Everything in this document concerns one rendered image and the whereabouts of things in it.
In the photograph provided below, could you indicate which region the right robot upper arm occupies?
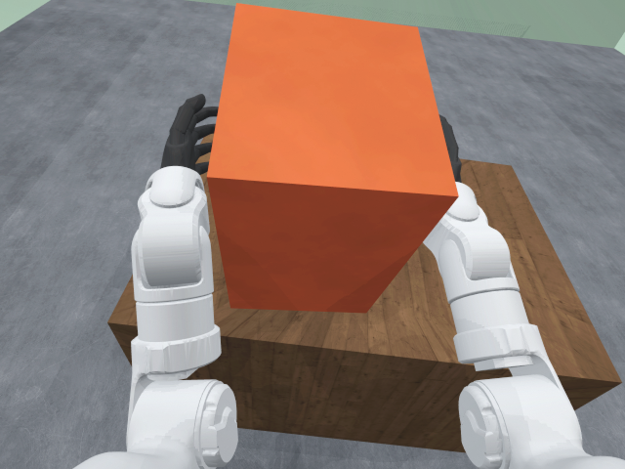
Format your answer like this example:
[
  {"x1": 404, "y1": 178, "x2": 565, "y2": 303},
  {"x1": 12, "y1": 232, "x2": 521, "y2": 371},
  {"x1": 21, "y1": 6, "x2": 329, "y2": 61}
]
[{"x1": 459, "y1": 374, "x2": 625, "y2": 469}]

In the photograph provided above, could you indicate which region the robot right hand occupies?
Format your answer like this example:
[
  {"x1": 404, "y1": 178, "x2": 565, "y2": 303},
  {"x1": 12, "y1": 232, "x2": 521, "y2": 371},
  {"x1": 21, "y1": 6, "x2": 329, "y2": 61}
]
[{"x1": 439, "y1": 115, "x2": 462, "y2": 183}]

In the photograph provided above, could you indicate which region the left robot forearm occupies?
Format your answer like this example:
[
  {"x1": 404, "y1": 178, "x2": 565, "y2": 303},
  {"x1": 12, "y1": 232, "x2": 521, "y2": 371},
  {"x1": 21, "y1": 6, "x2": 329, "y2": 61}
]
[{"x1": 126, "y1": 166, "x2": 222, "y2": 449}]

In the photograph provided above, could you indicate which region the carton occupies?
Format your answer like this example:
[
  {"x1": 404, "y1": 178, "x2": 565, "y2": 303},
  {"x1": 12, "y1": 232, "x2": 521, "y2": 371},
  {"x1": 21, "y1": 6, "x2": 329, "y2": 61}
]
[{"x1": 207, "y1": 3, "x2": 459, "y2": 313}]

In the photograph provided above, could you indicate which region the right robot forearm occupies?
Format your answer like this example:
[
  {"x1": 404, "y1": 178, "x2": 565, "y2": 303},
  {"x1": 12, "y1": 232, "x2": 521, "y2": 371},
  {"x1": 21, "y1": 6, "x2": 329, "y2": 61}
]
[{"x1": 423, "y1": 182, "x2": 582, "y2": 445}]

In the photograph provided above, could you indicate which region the robot left hand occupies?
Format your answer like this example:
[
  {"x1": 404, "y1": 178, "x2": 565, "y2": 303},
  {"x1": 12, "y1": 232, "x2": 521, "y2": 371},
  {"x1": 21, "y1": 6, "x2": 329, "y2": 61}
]
[{"x1": 160, "y1": 94, "x2": 219, "y2": 175}]

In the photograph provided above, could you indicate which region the left robot upper arm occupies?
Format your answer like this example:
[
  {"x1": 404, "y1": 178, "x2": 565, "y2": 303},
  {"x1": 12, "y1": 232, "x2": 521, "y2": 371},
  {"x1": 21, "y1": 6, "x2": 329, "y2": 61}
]
[{"x1": 73, "y1": 379, "x2": 238, "y2": 469}]

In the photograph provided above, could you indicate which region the pedestal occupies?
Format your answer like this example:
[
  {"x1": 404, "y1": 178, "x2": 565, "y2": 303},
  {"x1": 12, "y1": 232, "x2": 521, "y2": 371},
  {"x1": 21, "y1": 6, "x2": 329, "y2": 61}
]
[{"x1": 107, "y1": 134, "x2": 622, "y2": 452}]

